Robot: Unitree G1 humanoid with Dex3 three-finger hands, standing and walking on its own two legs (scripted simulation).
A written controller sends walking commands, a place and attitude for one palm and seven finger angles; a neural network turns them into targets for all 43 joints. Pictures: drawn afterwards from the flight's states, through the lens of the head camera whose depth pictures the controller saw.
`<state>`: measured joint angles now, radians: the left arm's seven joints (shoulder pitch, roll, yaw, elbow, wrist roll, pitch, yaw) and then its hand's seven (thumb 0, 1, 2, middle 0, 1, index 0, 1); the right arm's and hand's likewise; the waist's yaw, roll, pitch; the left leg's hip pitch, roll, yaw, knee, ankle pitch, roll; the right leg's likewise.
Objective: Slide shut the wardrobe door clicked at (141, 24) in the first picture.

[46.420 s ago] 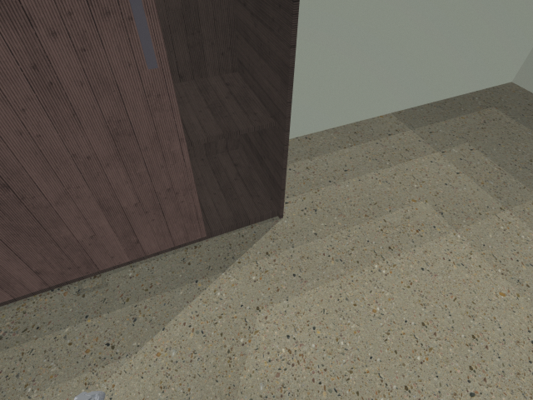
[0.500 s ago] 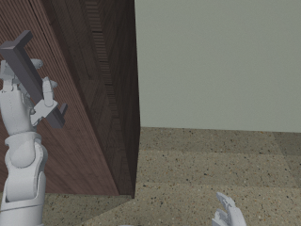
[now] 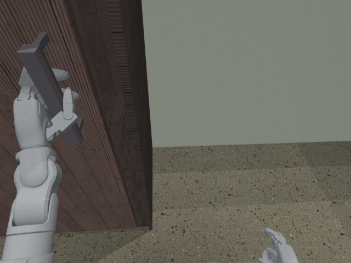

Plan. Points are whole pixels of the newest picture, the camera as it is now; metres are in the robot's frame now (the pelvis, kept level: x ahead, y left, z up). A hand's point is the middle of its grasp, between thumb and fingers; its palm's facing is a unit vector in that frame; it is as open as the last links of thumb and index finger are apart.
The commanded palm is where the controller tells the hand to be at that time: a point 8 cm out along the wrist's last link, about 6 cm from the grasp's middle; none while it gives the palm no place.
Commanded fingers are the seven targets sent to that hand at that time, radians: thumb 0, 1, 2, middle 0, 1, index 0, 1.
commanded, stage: stop walking and hold the door there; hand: left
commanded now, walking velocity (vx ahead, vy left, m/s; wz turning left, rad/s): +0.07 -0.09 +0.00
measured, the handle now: (61, 96) +0.36 +0.24 +0.21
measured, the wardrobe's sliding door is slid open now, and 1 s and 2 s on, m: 0.06 0.05 0.06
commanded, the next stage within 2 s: loosen the grip on the handle in 0.82 s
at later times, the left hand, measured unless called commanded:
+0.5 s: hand (71, 113) +0.32 +0.22 +0.20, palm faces +0.39 -0.90 -0.19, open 6.0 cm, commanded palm +0.29 +0.25 +0.18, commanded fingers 0.00 0.90 0.90 -0.45 -1.40 -0.45 -1.40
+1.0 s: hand (67, 111) +0.33 +0.22 +0.20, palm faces +0.32 -0.93 -0.19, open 6.7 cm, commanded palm +0.28 +0.26 +0.19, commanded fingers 0.00 0.30 0.61 -0.45 -1.40 -0.45 -1.40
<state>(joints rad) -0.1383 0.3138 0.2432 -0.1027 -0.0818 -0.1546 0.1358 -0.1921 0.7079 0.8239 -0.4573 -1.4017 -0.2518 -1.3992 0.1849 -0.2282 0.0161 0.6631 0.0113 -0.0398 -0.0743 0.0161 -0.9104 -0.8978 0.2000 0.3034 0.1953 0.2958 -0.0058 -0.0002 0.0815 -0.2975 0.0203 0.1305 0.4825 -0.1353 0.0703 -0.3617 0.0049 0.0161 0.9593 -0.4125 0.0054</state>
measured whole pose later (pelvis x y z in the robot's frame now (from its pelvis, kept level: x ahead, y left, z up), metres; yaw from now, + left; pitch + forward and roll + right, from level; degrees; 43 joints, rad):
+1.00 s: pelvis -0.02 -0.02 +0.00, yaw +0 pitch +0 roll -1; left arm -0.32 0.36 0.27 0.14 -0.05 -0.22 -0.01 -0.25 0.54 0.79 -0.46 -1.40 -0.28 -1.39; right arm 0.23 -0.20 0.01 0.70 0.02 -0.10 -0.06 0.02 -0.91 -0.90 0.20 0.30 0.20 0.30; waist 0.05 -0.01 0.03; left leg -0.34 0.03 0.06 0.50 -0.16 0.01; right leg -0.24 -0.01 -0.04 0.52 -0.27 0.00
